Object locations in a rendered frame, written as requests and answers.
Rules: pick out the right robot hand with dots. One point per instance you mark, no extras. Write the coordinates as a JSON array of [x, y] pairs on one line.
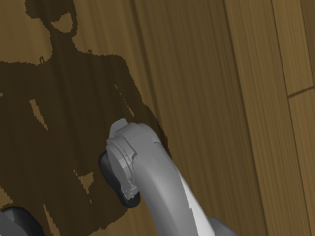
[[220, 228]]

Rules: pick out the right robot foot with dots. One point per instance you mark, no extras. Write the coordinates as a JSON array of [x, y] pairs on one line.
[[107, 172]]

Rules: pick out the left robot foot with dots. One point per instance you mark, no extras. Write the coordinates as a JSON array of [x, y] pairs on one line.
[[24, 219]]

